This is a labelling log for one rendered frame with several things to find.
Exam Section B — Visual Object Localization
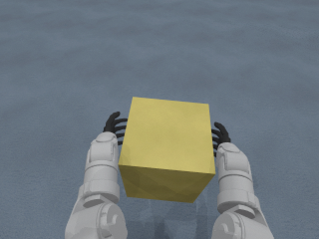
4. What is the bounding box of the robot left hand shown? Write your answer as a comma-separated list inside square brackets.
[103, 112, 128, 145]

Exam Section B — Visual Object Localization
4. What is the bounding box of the carton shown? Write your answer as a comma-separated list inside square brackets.
[118, 97, 216, 203]

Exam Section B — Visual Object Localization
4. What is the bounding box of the robot left upper arm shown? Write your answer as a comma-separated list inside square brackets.
[65, 202, 128, 239]

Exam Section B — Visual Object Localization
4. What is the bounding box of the robot right hand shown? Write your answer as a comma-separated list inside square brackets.
[211, 122, 231, 157]

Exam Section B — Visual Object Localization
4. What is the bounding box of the robot right upper arm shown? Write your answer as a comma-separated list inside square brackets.
[211, 211, 274, 239]

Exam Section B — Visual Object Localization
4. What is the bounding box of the right robot forearm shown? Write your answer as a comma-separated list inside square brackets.
[215, 142, 270, 230]

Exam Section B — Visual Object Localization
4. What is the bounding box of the left robot forearm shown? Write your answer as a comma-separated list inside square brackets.
[65, 131, 120, 234]

